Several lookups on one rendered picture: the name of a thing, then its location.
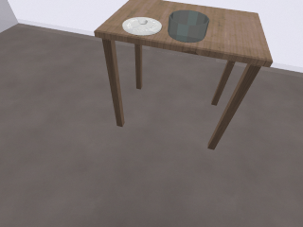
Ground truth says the pot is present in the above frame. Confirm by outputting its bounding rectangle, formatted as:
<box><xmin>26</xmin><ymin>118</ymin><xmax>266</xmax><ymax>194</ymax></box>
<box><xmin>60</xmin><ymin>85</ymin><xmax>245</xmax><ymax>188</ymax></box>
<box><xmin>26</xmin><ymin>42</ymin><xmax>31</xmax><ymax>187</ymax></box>
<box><xmin>168</xmin><ymin>9</ymin><xmax>210</xmax><ymax>43</ymax></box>

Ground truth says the table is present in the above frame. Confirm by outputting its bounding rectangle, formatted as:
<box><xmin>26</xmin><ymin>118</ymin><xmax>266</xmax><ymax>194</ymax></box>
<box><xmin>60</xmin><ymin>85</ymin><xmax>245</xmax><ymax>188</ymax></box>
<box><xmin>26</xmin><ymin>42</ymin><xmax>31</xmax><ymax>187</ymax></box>
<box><xmin>94</xmin><ymin>0</ymin><xmax>273</xmax><ymax>150</ymax></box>

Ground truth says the knob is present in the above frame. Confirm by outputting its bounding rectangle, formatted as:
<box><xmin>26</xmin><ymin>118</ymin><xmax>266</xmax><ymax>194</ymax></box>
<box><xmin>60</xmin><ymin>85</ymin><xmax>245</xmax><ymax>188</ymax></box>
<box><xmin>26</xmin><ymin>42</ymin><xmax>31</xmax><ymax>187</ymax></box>
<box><xmin>138</xmin><ymin>18</ymin><xmax>146</xmax><ymax>24</ymax></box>

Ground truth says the lid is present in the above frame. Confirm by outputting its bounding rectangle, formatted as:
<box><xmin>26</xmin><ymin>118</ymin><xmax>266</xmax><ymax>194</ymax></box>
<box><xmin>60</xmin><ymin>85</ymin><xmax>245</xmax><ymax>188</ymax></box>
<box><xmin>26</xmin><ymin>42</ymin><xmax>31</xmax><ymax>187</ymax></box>
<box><xmin>122</xmin><ymin>17</ymin><xmax>162</xmax><ymax>36</ymax></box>

